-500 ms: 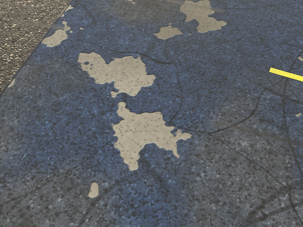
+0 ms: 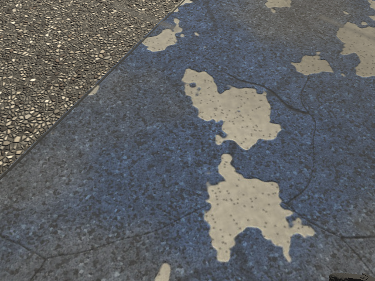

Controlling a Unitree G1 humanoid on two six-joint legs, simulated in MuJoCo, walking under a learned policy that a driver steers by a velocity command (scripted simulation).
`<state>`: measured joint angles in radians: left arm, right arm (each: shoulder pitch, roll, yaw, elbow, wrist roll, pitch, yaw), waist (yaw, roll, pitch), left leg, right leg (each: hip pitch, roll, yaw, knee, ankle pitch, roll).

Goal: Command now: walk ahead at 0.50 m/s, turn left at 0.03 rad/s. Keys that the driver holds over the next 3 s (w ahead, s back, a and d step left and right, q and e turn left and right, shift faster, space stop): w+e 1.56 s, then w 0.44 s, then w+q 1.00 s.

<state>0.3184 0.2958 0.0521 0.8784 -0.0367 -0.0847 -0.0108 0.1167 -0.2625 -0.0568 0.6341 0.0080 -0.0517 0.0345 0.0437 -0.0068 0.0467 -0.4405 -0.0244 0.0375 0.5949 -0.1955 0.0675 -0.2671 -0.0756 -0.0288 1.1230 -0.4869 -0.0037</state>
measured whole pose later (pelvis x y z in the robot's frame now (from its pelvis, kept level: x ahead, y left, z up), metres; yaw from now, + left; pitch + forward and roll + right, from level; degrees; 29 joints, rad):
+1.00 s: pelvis +0.56 -0.11 +0.00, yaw -32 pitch +3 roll +1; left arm 0.36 0.30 0.07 0.72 -0.03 -0.03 0.01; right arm 0.08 -0.27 -0.05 0.68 -0.01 -0.13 0.02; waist 0.05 -0.03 0.00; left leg -0.45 -0.04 -0.01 0.55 -0.14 0.02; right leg -0.23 0.09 0.21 0.89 -0.53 -0.05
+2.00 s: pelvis +0.94 -0.51 +0.00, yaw -58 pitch +2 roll -1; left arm 0.40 0.30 0.06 0.78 -0.01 -0.04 0.01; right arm 0.05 -0.27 -0.03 0.71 0.00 -0.11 0.04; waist 0.07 0.02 0.00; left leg -0.48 0.01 0.01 0.49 -0.05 0.05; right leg 0.01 0.06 0.10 0.44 -0.47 -0.05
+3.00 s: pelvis +1.30 -0.87 -0.01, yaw -27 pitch +2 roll -2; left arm 0.32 0.32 0.08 0.84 -0.01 -0.05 0.01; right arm 0.07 -0.29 -0.06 0.59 0.02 -0.02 0.05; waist 0.06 0.02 0.06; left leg -0.53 -0.01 0.04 0.64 -0.16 0.10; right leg -0.02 -0.10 -0.19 0.70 -0.51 0.05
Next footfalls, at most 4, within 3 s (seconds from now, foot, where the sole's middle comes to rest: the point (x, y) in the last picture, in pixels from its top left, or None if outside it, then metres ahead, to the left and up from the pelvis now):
0.46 right None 0.40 -0.17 -0.76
0.94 left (221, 206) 0.73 -0.08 -0.76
1.48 right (320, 199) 0.77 -0.46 -0.76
2.00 left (333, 132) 1.12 -0.59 -0.76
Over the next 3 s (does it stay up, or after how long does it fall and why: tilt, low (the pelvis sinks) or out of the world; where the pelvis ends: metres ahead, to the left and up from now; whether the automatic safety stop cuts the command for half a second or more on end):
stays up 1.30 -0.87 -0.01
